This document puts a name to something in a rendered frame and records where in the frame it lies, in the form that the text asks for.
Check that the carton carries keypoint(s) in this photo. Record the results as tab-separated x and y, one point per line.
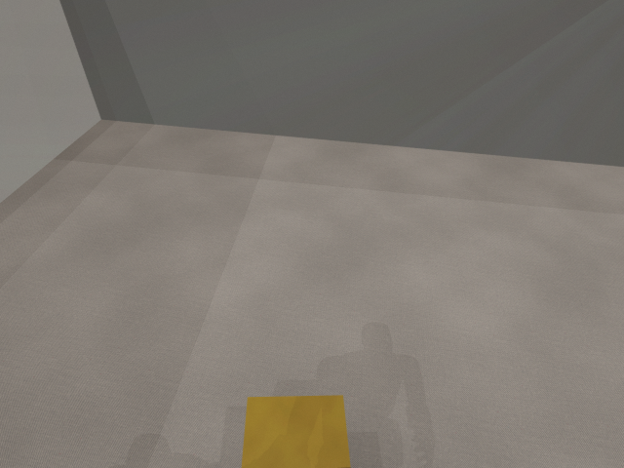
296	432

